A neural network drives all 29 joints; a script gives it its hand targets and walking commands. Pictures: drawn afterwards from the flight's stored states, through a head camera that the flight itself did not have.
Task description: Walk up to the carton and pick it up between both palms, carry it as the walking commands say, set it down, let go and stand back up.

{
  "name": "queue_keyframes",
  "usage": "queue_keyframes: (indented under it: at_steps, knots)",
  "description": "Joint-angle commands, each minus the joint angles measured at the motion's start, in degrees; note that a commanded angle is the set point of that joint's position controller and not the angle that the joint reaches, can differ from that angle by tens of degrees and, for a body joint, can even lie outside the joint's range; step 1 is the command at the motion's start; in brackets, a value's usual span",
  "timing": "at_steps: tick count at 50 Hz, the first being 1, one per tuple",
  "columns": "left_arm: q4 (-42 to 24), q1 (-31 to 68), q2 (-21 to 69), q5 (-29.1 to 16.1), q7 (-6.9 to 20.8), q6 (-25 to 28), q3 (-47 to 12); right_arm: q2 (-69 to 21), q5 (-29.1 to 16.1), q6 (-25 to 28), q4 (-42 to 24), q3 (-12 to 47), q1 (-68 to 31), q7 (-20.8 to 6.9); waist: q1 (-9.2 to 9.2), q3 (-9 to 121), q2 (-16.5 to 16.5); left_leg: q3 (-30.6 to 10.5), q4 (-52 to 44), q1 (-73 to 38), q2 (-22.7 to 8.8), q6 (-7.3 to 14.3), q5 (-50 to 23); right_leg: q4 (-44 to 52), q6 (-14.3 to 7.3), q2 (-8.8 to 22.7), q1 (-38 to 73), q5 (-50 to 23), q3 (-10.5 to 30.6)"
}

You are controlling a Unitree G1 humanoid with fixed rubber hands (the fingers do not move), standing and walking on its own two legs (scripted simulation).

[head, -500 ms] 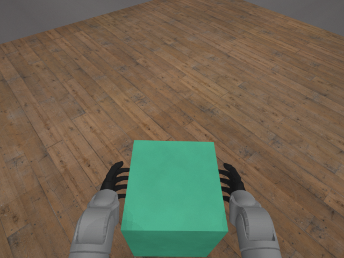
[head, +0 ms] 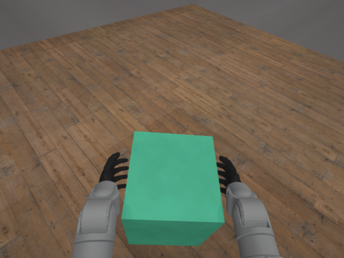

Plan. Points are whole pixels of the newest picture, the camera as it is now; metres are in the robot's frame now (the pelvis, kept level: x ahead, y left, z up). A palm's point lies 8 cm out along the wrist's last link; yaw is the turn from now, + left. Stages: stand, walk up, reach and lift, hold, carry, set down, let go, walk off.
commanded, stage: hold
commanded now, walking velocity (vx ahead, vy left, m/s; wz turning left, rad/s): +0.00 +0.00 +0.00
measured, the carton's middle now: (168, 192) +0.30 +0.05 -0.05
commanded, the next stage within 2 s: set down in 0.14 s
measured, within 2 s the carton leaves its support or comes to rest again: neither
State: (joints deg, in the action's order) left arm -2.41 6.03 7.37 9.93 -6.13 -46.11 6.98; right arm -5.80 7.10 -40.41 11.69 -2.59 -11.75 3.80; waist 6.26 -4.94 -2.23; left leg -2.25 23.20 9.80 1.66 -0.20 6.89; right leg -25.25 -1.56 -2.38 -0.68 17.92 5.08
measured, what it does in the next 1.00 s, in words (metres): stands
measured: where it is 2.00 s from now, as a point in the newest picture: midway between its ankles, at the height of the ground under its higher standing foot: outside the picture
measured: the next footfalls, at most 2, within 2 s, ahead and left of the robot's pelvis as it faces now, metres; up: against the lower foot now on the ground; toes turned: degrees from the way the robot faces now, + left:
none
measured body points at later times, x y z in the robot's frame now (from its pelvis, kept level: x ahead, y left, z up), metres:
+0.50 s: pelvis -0.02 -0.01 +0.00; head -0.02 +0.01 +0.44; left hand +0.29 +0.18 +0.01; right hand +0.34 -0.10 +0.01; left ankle +0.07 +0.12 -0.74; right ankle -0.04 -0.11 -0.74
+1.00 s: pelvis -0.02 -0.02 -0.03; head +0.13 +0.01 +0.39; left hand +0.30 +0.20 -0.09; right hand +0.35 -0.09 -0.10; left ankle +0.07 +0.12 -0.74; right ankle -0.04 -0.11 -0.74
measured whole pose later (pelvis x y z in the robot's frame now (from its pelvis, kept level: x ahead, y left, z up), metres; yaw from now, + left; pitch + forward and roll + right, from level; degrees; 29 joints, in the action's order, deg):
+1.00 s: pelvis -0.02 -0.02 -0.03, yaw -2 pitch +16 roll +0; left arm 21.5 24.5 10.1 20.1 2.6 -15.4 26.5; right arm -12.0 16.4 -10.7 34.0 -18.6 -29.2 4.2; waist 9.3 -4.8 -3.9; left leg -2.8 34.7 43.0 -1.4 -2.1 7.3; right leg -40.0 -2.7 -6.5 -35.8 19.4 4.7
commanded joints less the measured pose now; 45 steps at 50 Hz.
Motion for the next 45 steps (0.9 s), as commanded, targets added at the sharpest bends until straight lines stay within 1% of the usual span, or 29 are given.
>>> queue_keyframes:
  at_steps: [1, 4, 5, 6, 7, 8, 9, 10, 11, 13, 15, 16, 17, 19, 20, 21, 22, 23, 24, 26, 27, 28, 30, 32, 33, 36, 42, 44, 45]
  knots:
    - [-5.51, 25.94, 47.09, -11.97, 10.54, 1.08, -33.13, -41.23, -10.79, 3.62, -8.77, 26.18, -24.15, -13.37, -2.46, 21.49, 9.42, -2.05, 1.61, -27.51, 1.43, -4.21, -19.05, 7.45, -2.58, -2.66, -16.05, -7.58, 1.24]
    - [-0.68, 23.64, 50.89, -10.43, 11.33, 0.71, -32.03, -42.77, -10.13, 3.36, -6.44, 26.14, -25.14, -15.72, -1.83, 21.32, 7.06, -3.09, 0.65, -28.22, 0.87, -4.32, -18.67, 7.82, -2.49, -2.92, -16.57, -5.98, 1.18]
    - [2.21, 22.49, 52.30, -9.66, 11.49, 0.24, -30.93, -42.98, -9.46, 2.85, -4.69, 25.26, -25.37, -16.48, -1.74, 19.27, 5.84, -3.52, 0.00, -28.15, 0.35, -4.22, -17.14, 7.89, -2.48, -2.97, -17.70, -4.59, 1.08]
    - [4.47, 22.12, 52.81, -8.83, 11.88, -0.05, -29.82, -42.77, -9.13, 2.78, -3.56, 24.65, -26.41, -17.02, -1.28, 18.13, 6.18, -3.54, -0.58, -27.71, 0.34, -4.20, -15.08, 8.01, -2.52, -3.02, -17.90, -3.18, 1.20]
    - [7.20, 21.57, 54.04, -8.28, 12.17, -0.26, -28.45, -42.80, -8.80, 2.71, -2.87, 24.07, -28.23, -17.76, -1.32, 16.39, 4.90, -3.81, -1.20, -27.10, 0.03, -3.94, -12.61, 8.10, -2.49, -3.14, -18.48, -1.83, 1.13]
    - [10.08, 14.81, 53.91, -3.50, 12.04, 0.06, -22.79, -45.36, -6.61, 2.85, 0.52, 25.90, -32.51, -18.14, 5.33, 13.20, -1.57, -2.65, -3.50, -26.26, 0.54, -2.39, -6.82, 9.70, -1.92, -2.47, -18.68, -0.16, 2.21]
    - [11.86, 16.70, 54.92, -2.97, 12.52, 0.38, -21.26, -45.29, -5.98, 3.51, 1.59, 24.01, -34.07, -18.68, 4.35, 11.55, -1.04, -2.64, -4.42, -25.52, 0.83, -2.41, -3.99, 9.70, -1.95, -2.58, -19.58, 1.07, 1.90]
    - [13.07, 20.48, 55.50, -2.88, 12.91, 0.85, -20.03, -45.69, -4.45, 3.93, 4.77, 21.00, -34.35, -19.13, 3.35, 10.38, -0.66, -2.71, -4.69, -25.16, 0.83, -2.48, -0.94, 9.62, -2.25, -2.48, -20.86, 2.54, 2.05]
    - [13.43, 24.34, 56.39, -3.47, 13.53, 1.60, -19.59, -46.50, -3.62, 4.91, 6.21, 19.37, -36.21, -19.74, 3.21, 9.27, -0.65, -2.91, -4.82, -23.60, 0.66, -2.39, 1.49, 9.19, -2.55, -2.32, -20.95, 3.25, 2.29]
    - [15.26, 32.43, 59.60, -5.12, 14.15, 2.99, -20.51, -47.97, -1.92, 6.90, 11.86, 14.98, -38.10, -20.69, 0.93, 9.55, 2.50, -4.46, -5.26, -23.02, -0.19, -2.86, 9.10, 6.92, -3.14, -2.47, -23.57, 4.95, 2.59]
    - [16.66, 40.48, 60.94, -6.66, 15.24, 5.16, -21.42, -50.50, -0.34, 9.55, 15.00, 11.51, -42.81, -21.11, -0.21, 12.86, 4.50, -4.94, -4.37, -22.06, -0.73, -3.08, 12.87, 4.72, -3.15, -2.89, -24.64, 4.72, 2.42]
    - [18.47, 42.73, 61.14, -6.73, 15.44, 5.97, -20.86, -51.55, 0.31, 10.57, 17.60, 9.63, -43.95, -21.16, -0.26, 13.82, 5.67, -5.22, -4.11, -21.12, -0.93, -3.11, 14.71, 3.66, -3.22, -2.98, -25.07, 4.98, 2.30]
    - [19.55, 44.44, 61.36, -6.75, 15.61, 6.85, -20.61, -52.83, 0.69, 11.63, 19.76, 8.31, -44.20, -21.10, -0.18, 14.85, 7.08, -4.78, -3.27, -21.06, -0.85, -3.10, 14.54, 3.19, -3.48, -2.76, -25.48, 4.42, 2.51]
    - [22.56, 44.78, 60.75, -5.30, 16.22, 8.54, -18.46, -54.51, 1.49, 13.49, 21.79, 6.56, -45.71, -20.77, 0.23, 17.91, 6.66, -3.55, -1.32, -22.50, -0.23, -2.72, 10.17, 3.15, -3.64, -2.71, -26.43, 3.50, 2.62]
    - [23.96, 43.22, 59.95, -4.09, 16.35, 9.14, -16.57, -55.42, 1.61, 13.95, 23.26, 6.27, -45.00, -20.73, 1.45, 18.56, 6.09, -2.39, -0.42, -23.04, 0.42, -2.43, 7.17, 3.87, -3.90, -2.39, -26.72, 3.46, 2.76]
    - [25.55, 42.51, 59.11, -2.76, 16.56, 9.76, -15.00, -55.53, 2.09, 14.55, 24.16, 5.36, -45.12, -20.50, 1.72, 18.37, 5.21, -1.42, 0.82, -24.09, 0.99, -2.12, 3.52, 4.59, -3.89, -2.27, -28.99, 3.55, 2.95]
    - [27.23, 41.86, 56.97, -1.07, 16.68, 10.36, -12.56, -55.05, 2.57, 14.83, 26.46, 3.81, -45.08, -20.34, 2.52, 18.01, 5.14, -0.82, 1.48, -23.39, 1.28, -1.84, 2.90, 4.70, -3.76, -1.96, -29.71, 4.35, 3.03]
    - [28.88, 41.06, 55.79, 0.23, 16.88, 11.03, -10.35, -54.35, 3.62, 15.17, 27.67, 2.50, -43.89, -19.99, 2.61, 15.55, 4.53, 0.06, 1.85, -22.03, 1.51, -1.52, 1.67, 5.15, -3.56, -1.77, -31.16, 4.45, 3.23]
    - [29.58, 40.00, 54.35, 1.40, 17.01, 11.91, -8.86, -54.45, 4.01, 15.44, 27.77, 2.28, -43.87, -19.51, 3.27, 15.03, 2.72, 0.57, 2.28, -21.38, 1.62, -0.93, -0.18, 5.18, -2.95, -1.94, -31.81, 4.38, 3.25]
    - [29.87, 39.19, 51.76, 3.15, 17.48, 13.57, -6.40, -54.96, 4.28, 16.14, 27.21, 2.31, -44.00, -18.64, 4.71, 15.07, 1.79, 2.13, 3.18, -18.85, 1.92, 0.03, -3.68, 5.00, -2.12, -1.96, -30.94, 2.67, 3.49]
    - [30.15, 38.24, 50.51, 3.71, 17.59, 14.45, -5.38, -55.33, 4.11, 16.51, 26.88, 3.32, -43.68, -17.97, 5.80, 15.44, 0.58, 2.21, 3.69, -18.09, 1.90, 0.60, -6.20, 4.82, -1.69, -1.98, -30.36, 0.95, 3.87]
    - [29.30, 37.78, 49.64, 3.92, 17.75, 15.32, -5.36, -55.78, 3.79, 17.03, 25.98, 4.07, -42.91, -17.50, 6.04, 15.75, 0.01, 2.22, 4.15, -18.20, 2.01, 1.03, -8.85, 4.50, -1.41, -2.07, -30.45, -1.37, 4.08]
    - [28.09, 37.99, 48.70, 3.51, 18.23, 17.39, -6.10, -56.45, 3.29, 18.50, 23.57, 6.15, -43.34, -15.97, 6.08, 18.91, -2.00, 1.72, 5.30, -17.79, 2.02, 1.57, -12.04, 3.67, -0.22, -1.82, -30.31, -6.08, 4.13]
    - [26.35, 39.34, 46.95, 3.02, 18.68, 19.61, -6.72, -57.01, 3.35, 20.03, 22.63, 8.00, -41.96, -14.46, 5.96, 21.07, -2.41, 1.51, 6.45, -16.53, 2.13, 1.71, -14.31, 2.59, 0.64, -1.51, -30.84, -11.66, 4.42]
    - [27.41, 38.87, 46.38, 3.02, 18.98, 20.52, -6.22, -56.85, 3.59, 20.78, 22.63, 8.66, -41.35, -13.49, 5.85, 22.00, -3.10, 1.26, 7.18, -15.16, 2.16, 1.76, -14.40, 2.10, 1.17, -1.25, -31.04, -13.70, 4.53]
    - [27.95, 38.57, 43.96, 3.39, 19.50, 23.69, -6.48, -56.26, 3.93, 23.46, 22.60, 10.59, -39.42, -11.78, 6.00, 25.65, -2.89, 1.09, 9.47, -12.10, 2.33, 1.81, -17.48, -0.27, 1.83, -1.75, -31.77, -18.65, 4.24]
    - [26.88, 42.01, 42.95, 3.11, 20.17, 29.44, -10.23, -54.65, 4.59, 29.42, 24.29, 11.52, -37.88, -10.03, 3.92, 34.66, -0.59, 1.30, 14.55, -7.90, 2.63, 1.17, -23.12, -5.22, 1.65, -3.68, -33.80, -20.98, 3.09]
    - [26.78, 41.60, 42.41, 3.65, 20.05, 30.81, -11.01, -54.35, 4.55, 30.78, 24.01, 12.61, -37.94, -9.93, 4.28, 36.09, 0.22, 1.53, 16.02, -5.88, 2.81, 0.95, -25.56, -6.71, 1.70, -4.32, -35.58, -21.95, 3.02]
    - [26.89, 41.49, 42.68, 3.82, 20.00, 31.30, -11.18, -54.09, 4.91, 31.24, 24.94, 12.30, -37.12, -9.70, 3.89, 37.02, 0.99, 1.55, 16.62, -5.05, 3.03, 0.78, -25.26, -7.45, 1.65, -4.38, -35.92, -21.52, 3.02]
